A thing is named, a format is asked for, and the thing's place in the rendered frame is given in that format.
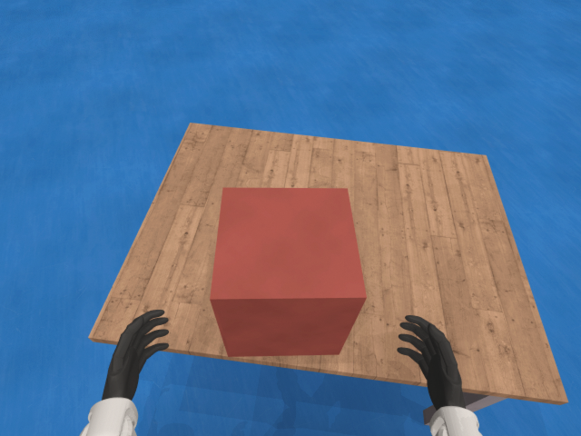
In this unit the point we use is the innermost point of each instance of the right robot hand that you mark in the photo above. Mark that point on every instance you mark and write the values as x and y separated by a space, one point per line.
437 361

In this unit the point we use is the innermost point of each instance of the robot right forearm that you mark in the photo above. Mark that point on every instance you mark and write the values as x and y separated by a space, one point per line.
454 421

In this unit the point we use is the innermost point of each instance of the table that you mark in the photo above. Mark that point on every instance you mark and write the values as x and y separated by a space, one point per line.
434 241

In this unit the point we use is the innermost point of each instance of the carton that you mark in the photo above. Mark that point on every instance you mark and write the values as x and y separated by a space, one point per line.
287 278

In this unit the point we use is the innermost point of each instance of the robot left forearm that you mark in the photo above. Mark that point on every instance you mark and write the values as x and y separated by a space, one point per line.
112 417

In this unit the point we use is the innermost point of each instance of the left robot hand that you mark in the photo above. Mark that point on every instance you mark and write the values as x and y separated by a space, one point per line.
130 356

